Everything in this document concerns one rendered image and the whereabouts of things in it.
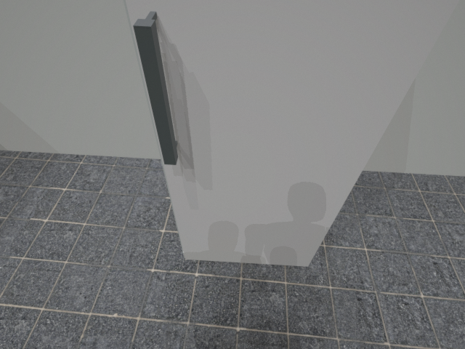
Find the fridge door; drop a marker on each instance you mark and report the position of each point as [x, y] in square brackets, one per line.
[277, 106]

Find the handle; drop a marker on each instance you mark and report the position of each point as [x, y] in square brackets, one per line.
[150, 55]

